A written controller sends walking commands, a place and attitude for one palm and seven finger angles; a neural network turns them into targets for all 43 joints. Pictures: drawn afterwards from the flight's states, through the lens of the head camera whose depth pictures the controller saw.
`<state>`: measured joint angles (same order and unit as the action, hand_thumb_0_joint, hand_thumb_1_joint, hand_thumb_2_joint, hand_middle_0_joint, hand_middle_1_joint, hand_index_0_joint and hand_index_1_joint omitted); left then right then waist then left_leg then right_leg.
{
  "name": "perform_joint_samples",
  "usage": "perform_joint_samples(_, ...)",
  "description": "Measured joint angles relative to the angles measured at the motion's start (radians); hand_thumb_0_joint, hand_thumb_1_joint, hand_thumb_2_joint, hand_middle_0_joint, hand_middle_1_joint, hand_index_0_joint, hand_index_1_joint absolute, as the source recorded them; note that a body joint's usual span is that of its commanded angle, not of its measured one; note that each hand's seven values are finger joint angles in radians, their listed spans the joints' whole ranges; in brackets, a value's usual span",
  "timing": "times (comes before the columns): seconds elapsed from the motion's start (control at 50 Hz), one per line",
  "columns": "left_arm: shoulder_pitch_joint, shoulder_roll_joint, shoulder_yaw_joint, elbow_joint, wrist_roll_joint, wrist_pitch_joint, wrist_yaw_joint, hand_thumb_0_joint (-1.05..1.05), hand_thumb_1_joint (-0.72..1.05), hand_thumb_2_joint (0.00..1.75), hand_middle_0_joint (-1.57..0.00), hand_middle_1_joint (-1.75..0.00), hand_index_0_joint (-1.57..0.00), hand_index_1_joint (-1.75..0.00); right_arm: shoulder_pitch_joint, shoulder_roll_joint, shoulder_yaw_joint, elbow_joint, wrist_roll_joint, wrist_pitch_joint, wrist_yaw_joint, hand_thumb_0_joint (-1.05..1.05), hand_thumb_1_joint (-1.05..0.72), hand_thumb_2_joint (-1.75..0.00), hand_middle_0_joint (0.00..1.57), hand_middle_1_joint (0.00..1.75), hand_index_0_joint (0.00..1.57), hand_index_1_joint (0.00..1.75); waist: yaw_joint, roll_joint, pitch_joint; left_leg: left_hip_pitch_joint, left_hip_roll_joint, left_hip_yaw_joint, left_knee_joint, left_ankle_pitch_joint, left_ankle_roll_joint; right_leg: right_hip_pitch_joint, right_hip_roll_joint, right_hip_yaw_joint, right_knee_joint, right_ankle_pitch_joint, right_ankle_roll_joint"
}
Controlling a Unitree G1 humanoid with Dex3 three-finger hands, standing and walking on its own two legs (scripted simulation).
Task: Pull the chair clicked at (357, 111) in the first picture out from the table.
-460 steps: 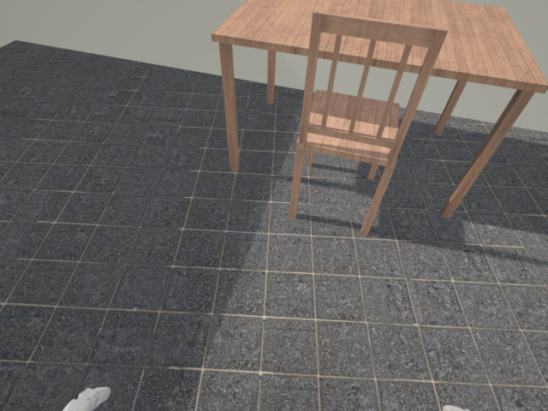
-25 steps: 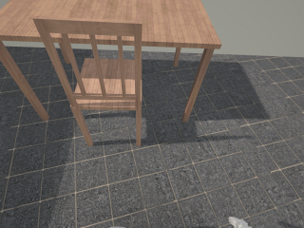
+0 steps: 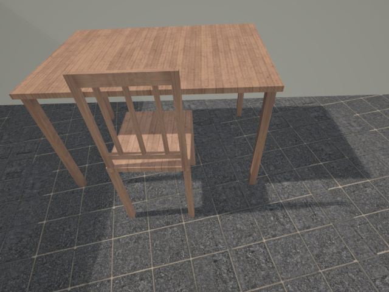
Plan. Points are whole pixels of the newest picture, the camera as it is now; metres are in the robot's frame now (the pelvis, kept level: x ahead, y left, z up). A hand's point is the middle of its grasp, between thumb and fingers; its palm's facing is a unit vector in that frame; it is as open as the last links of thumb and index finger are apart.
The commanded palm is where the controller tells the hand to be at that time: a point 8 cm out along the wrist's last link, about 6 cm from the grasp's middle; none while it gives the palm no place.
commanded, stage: take the last steps up to it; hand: left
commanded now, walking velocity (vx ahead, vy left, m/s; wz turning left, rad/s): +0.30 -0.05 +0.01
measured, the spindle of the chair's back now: (135, 123) +0.70 +0.27 -0.08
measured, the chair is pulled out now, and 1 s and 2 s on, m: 0.00 0.00 0.00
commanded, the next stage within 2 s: come to a stop and stand still in 0.58 s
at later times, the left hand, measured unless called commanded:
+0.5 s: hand out of the picture +0.07 +0.18 -0.19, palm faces +0.08 -0.99 -0.13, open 7.3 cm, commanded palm none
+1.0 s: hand (149, 222) +0.35 +0.17 -0.17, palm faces +0.02 -0.97 -0.23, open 7.2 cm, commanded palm none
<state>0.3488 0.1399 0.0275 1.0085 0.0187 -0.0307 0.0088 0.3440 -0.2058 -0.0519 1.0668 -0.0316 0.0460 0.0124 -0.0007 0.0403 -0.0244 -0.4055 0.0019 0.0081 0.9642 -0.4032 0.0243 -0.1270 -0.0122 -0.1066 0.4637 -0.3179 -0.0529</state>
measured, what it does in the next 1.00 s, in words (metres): walks ahead: left foot, then right foot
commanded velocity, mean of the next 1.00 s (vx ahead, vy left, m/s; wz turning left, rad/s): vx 0.06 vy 0.00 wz -0.01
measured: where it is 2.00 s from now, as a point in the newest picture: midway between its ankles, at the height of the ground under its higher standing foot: outside the picture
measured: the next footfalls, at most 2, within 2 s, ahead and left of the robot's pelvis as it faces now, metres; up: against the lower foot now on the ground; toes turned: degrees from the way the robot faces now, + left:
left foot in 0.40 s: +0.24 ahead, +0.13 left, +0.00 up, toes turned +7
right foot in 0.80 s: +0.37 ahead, -0.12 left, +0.00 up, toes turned -7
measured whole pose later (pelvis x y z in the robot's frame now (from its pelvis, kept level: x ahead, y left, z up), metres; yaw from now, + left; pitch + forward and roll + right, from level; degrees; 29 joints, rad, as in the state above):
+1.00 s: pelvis +0.26 +0.00 -0.01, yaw +1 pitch -1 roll +1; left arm 0.11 0.13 0.03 1.01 0.02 -0.01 0.04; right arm 0.25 -0.17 -0.05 1.08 0.00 0.04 -0.03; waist -0.02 0.03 0.11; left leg -0.32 0.00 0.04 0.91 -0.56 -0.04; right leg -0.34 -0.08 -0.11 0.53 -0.17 -0.02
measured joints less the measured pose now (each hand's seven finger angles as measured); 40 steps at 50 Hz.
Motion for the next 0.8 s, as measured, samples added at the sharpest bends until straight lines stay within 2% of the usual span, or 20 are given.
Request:
perform_joint_samples(0.08,0.067,-0.03,-0.009,0.055,-0.005,-0.012,0.005,0.01,0.91,0.9,-0.2,-0.3,-0.2,-0.3,-0.006,-0.008,-0.013,0.003,-0.002,-0.017,0.004,0.01,-0.91,-0.9,0.2,0.3,0.2,0.3,-0.012,-0.002,0.02,-0.107,0.045,0.007,0.114,0.132,-0.02,0.077,0.01,-0.006,-0.112,0.035,-0.002)
perform_joint_samples(0.16,0.117,-0.059,-0.019,0.101,-0.003,-0.026,0.009,0.01,0.91,0.9,-0.2,-0.3,-0.2,-0.3,-0.032,-0.003,-0.018,0.006,0.001,-0.022,0.002,0.01,-0.91,-0.9,0.2,0.3,0.2,0.3,-0.011,-0.001,0.044,-0.168,0.079,0.011,0.104,0.192,-0.033,0.129,0.023,-0.019,-0.164,0.029,-0.002)
perform_joint_samples(0.26,0.156,-0.081,-0.022,0.143,0.004,-0.034,0.013,0.01,0.91,0.9,-0.21,-0.3,-0.21,-0.3,-0.1,0.021,-0.013,0.004,0.004,-0.027,0.006,0.01,-0.91,-0.9,0.2,0.3,0.2,0.3,0.016,-0.012,0.065,-0.163,0.094,0.05,-0.052,0.181,-0.031,0.171,0.027,-0.021,-0.176,-0.012,0.008)
perform_joint_samples(0.34,0.168,-0.079,-0.019,0.166,0.006,-0.03,0.016,0.01,0.91,0.9,-0.21,-0.3,-0.21,-0.3,-0.173,0.05,-0.001,-0.013,0.008,-0.049,0.006,0.01,-0.91,-0.9,0.2,0.3,0.2,0.3,0.043,-0.032,0.083,-0.092,0.068,0.091,-0.225,0.147,-0.005,0.196,0.016,-0.016,-0.139,-0.076,0.03)
perform_joint_samples(0.38,0.177,-0.077,-0.016,0.177,0.001,-0.028,0.016,0.01,0.91,0.9,-0.21,-0.3,-0.21,-0.3,-0.201,0.062,0.007,-0.033,0.006,-0.076,0.002,0.01,-0.91,-0.9,0.2,0.3,0.2,0.3,0.044,-0.042,0.088,-0.016,0.041,0.11,-0.339,0.189,0.015,0.174,0.002,-0.007,-0.034,-0.141,0.04)
perform_joint_samples(0.4,0.177,-0.077,-0.014,0.183,-0.005,-0.023,0.014,0.01,0.91,0.9,-0.21,-0.3,-0.21,-0.3,-0.211,0.066,0.01,-0.043,0.002,-0.094,-0.003,0.01,-0.91,-0.9,0.2,0.3,0.2,0.3,0.039,-0.04,0.088,0.002,0.039,0.109,-0.351,0.209,0.032,0.126,-0.005,-0.006,0.092,-0.173,0.038)
perform_joint_samples(0.44,0.146,-0.061,-0.011,0.184,-0.012,-0.004,0.01,0.01,0.91,0.9,-0.21,-0.3,-0.21,-0.3,-0.221,0.083,0.016,-0.056,0.005,-0.112,-0.013,0.0,-0.91,-0.9,0.2,0.3,0.2,0.3,0.034,-0.06,0.097,0.021,0.03,0.128,-0.306,0.155,0.04,-0.009,-0.015,0.045,0.427,-0.201,0.024)
perform_joint_samples(0.48,0.107,-0.039,-0.001,0.173,-0.01,0.007,0.009,0.01,0.91,0.9,-0.21,-0.3,-0.21,-0.3,-0.209,0.096,0.019,-0.056,0.011,-0.116,-0.021,0.0,-0.91,-0.9,0.2,0.3,0.2,0.3,0.03,-0.074,0.089,0.074,0.022,0.144,-0.336,0.125,0.036,-0.134,-0.024,0.066,0.651,-0.161,0.018)
perform_joint_samples(0.52,0.059,-0.018,0.012,0.15,-0.004,0.011,0.005,0.01,0.91,0.9,-0.21,-0.3,-0.2,-0.3,-0.194,0.094,0.0,-0.065,0.023,-0.127,-0.04,-0.02,-0.93,-0.9,0.2,0.3,0.21,0.3,0.02,-0.08,0.076,0.132,0.014,0.151,-0.402,0.139,0.024,-0.235,-0.043,0.067,0.726,-0.094,0.023)
perform_joint_samples(0.58,-0.013,0.012,0.027,0.095,0.003,0.015,0.001,0.01,0.92,0.9,-0.2,-0.3,-0.2,-0.3,-0.164,0.069,-0.001,-0.056,0.016,-0.128,-0.043,-0.04,-0.95,-0.9,0.2,0.3,0.21,0.3,0.015,-0.082,0.052,0.198,0.004,0.151,-0.489,0.157,0.028,-0.337,-0.073,0.063,0.671,-0.021,0.038)
perform_joint_samples(0.66,-0.095,0.034,0.035,0.029,0.005,0.017,-0.001,0.01,0.92,0.9,-0.2,-0.3,-0.2,-0.3,-0.114,0.049,0.003,-0.032,0.01,-0.11,-0.035,-0.03,-0.94,-0.9,0.2,0.3,0.2,0.3,0.012,-0.078,0.034,0.26,-0.001,0.146,-0.555,0.158,0.019,-0.383,-0.099,0.061,0.492,0.05,0.057)
perform_joint_samples(0.76,-0.161,0.041,0.028,-0.006,0.003,0.019,-0.004,0.01,0.92,0.9,-0.2,-0.3,-0.2,-0.3,-0.065,0.047,0.008,-0.008,0.003,-0.086,-0.031,-0.01,-0.92,-0.9,0.2,0.3,0.2,0.3,-0.017,-0.056,0.051,0.3,0.013,0.137,-0.541,0.108,-0.01,-0.322,-0.089,0.049,0.25,0.101,0.064)
perform_joint_samples(0.8,-0.171,0.044,0.021,-0.011,0.002,0.008,-0.001,0.0,0.92,0.9,-0.2,-0.3,-0.2,-0.3,-0.045,0.054,0.015,0.005,0.005,-0.077,-0.033,-0.01,-0.92,-0.9,0.2,0.3,0.2,0.3,-0.024,-0.058,0.062,0.298,0.016,0.135,-0.487,0.062,-0.03,-0.251,-0.081,0.044,0.113,0.21,0.067)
